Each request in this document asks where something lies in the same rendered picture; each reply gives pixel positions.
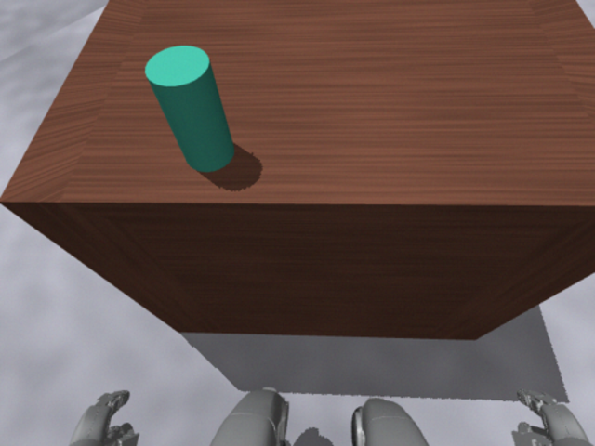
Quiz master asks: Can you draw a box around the left robot hand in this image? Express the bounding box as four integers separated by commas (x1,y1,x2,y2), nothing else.
70,390,139,446

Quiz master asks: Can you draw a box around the can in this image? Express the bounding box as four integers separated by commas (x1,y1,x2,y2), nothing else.
145,46,234,172

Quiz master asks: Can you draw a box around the right robot hand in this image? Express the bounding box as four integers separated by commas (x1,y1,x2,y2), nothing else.
511,389,589,446

